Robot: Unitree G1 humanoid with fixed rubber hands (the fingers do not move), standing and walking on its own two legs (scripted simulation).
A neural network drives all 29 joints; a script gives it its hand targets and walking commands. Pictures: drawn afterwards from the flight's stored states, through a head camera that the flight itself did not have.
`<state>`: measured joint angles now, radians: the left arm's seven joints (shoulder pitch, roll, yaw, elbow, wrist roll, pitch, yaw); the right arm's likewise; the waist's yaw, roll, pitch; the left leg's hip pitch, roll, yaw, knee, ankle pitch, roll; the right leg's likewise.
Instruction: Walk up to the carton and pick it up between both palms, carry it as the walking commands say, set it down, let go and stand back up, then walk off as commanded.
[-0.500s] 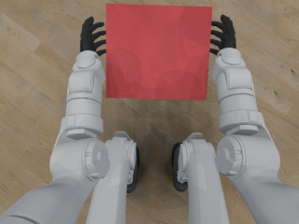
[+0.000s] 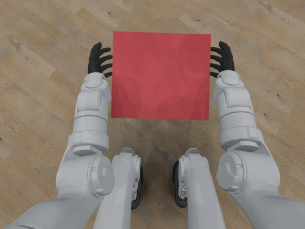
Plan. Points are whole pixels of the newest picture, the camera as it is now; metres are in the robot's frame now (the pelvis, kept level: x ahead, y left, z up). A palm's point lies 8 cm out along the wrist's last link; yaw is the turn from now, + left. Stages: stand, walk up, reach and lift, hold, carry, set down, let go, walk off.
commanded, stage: reach and lift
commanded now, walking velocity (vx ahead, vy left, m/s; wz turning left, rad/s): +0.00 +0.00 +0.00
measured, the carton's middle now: (159, 81) +0.49 +0.00 -0.13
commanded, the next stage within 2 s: none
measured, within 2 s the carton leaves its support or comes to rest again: neither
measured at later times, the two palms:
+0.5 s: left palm (85, 69) +0.46 +0.16 +0.03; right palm (239, 67) +0.47 -0.16 +0.02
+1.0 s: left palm (66, 61) +0.44 +0.16 +0.11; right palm (264, 55) +0.45 -0.16 +0.10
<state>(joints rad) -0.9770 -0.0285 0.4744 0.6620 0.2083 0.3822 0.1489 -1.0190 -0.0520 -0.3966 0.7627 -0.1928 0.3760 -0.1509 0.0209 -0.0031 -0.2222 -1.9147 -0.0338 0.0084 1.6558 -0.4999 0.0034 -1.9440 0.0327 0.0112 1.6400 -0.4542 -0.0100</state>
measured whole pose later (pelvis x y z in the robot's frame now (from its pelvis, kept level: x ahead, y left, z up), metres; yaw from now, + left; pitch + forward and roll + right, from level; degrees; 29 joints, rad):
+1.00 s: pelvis +0.04 -0.01 +0.14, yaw -1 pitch +32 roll +1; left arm -0.64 -0.13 0.49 0.55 0.28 0.37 0.02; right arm -0.70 0.06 -0.41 0.66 -0.26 0.36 -0.09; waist 0.03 0.00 -0.25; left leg -1.31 -0.03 -0.01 1.16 -0.42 0.00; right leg -1.34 0.04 0.02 1.15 -0.38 -0.02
